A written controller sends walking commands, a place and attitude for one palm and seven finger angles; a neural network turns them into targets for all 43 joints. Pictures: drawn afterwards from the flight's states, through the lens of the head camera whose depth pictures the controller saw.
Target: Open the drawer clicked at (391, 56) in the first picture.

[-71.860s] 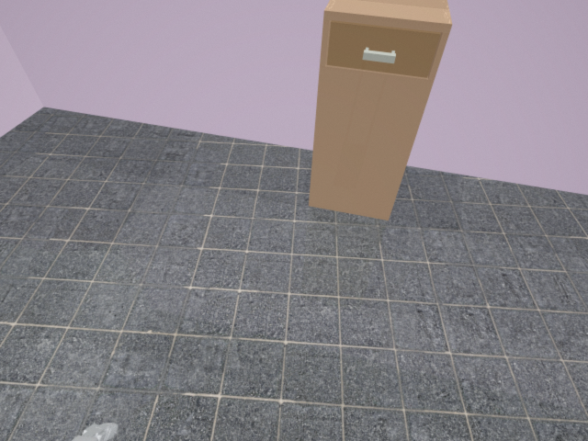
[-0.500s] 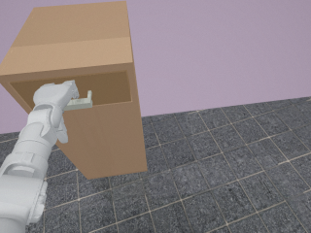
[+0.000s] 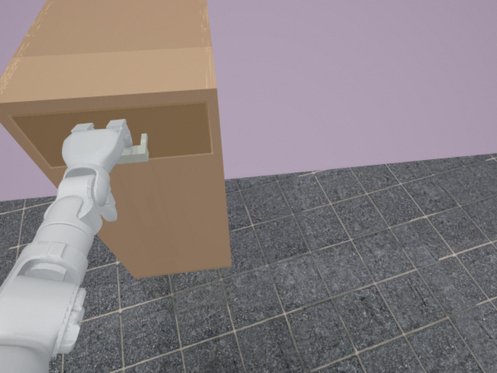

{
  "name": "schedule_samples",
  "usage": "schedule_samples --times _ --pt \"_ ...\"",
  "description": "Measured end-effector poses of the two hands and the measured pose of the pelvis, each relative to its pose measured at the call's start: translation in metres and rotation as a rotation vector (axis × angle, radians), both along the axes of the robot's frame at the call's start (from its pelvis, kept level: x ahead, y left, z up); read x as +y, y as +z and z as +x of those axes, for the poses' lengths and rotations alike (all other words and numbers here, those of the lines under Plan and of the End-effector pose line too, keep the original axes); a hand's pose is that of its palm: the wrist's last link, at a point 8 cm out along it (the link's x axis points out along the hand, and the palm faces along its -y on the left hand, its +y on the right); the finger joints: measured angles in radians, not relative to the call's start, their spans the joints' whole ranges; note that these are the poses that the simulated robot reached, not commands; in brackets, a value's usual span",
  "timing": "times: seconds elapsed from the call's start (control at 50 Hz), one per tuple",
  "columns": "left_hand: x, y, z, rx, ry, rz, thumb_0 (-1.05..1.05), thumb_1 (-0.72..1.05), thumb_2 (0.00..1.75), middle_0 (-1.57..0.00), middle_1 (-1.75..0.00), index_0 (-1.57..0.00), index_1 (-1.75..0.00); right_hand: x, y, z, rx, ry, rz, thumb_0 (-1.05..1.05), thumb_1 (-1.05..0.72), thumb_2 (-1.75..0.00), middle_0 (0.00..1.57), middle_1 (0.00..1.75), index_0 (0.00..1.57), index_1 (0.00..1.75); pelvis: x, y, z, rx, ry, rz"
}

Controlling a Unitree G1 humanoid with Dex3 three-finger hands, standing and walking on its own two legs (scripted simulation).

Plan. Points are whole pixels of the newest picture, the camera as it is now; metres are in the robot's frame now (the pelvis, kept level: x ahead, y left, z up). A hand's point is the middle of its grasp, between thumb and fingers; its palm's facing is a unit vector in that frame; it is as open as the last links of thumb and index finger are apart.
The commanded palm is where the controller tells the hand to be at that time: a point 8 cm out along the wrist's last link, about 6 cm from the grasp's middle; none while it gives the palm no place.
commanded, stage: lower the fingers behind the handle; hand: left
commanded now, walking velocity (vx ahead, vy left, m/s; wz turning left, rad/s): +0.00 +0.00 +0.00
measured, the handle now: (121, 147) +0.53 +0.25 +0.03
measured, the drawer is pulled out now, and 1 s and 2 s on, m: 0.00 0.00 0.00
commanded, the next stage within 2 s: lift the hand off the handle in 0.90 s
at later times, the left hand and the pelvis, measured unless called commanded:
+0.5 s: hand (110, 172) +0.45 +0.25 +0.04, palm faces -0.01 +0.02 -1.00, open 13.8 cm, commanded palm +0.42 +0.25 +0.06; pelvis -0.01 -0.01 -0.01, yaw +0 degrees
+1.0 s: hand (109, 173) +0.45 +0.25 +0.04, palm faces +0.01 +0.01 -1.00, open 13.9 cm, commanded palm +0.42 +0.24 +0.06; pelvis -0.02 +0.00 -0.01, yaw -1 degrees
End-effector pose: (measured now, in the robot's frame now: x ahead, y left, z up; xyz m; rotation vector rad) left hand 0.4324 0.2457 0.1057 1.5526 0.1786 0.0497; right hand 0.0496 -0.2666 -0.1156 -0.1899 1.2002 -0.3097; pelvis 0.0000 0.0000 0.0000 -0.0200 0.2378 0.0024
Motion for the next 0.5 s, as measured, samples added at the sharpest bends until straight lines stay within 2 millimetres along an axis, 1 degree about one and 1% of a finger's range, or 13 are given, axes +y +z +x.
schedule_samples --times 0.14,0.28,0.5 --pt "0.002 -0.005 -0.004 -0.054 -0.038 0.005 0.00 -0.49 0.30 -0.30 -1.23 -0.31 -1.20 -0.002 -0.004 -0.008 0.011 0.004 0.003 0.00 -0.90 -0.90 0.21 0.30 0.20 0.29 -0.001 -0.004 -0.004 0.018 -0.012 0.004" --pt "-0.001 -0.011 -0.007 -0.106 -0.020 0.017 -0.01 -0.49 0.30 -0.28 -1.22 -0.29 -1.22 -0.004 -0.009 -0.020 0.058 0.002 0.019 0.00 -0.90 -0.90 0.21 0.30 0.20 0.29 -0.004 -0.007 -0.006 0.037 -0.009 0.003" --pt "-0.005 -0.008 -0.001 -0.075 0.026 0.042 0.00 -0.49 0.30 -0.31 -1.22 -0.29 -1.31 -0.008 -0.009 -0.032 0.063 -0.007 0.011 0.00 -0.90 -0.90 0.21 0.30 0.20 0.29 -0.007 -0.008 -0.014 0.038 -0.008 0.004"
